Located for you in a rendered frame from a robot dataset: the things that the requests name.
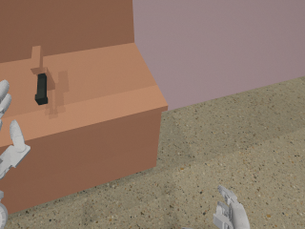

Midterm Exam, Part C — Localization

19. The left robot hand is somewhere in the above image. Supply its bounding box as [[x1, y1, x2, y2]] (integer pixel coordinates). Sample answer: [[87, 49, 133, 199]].
[[0, 79, 31, 180]]

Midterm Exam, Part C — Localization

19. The right robot hand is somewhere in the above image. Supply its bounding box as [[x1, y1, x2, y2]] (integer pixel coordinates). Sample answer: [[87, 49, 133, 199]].
[[213, 185, 251, 229]]

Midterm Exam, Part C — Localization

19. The counter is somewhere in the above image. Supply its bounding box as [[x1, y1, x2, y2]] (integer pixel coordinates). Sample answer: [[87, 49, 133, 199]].
[[0, 0, 169, 215]]

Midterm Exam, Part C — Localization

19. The tap lever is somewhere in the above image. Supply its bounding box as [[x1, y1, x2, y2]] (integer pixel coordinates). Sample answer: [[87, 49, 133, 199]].
[[34, 73, 49, 106]]

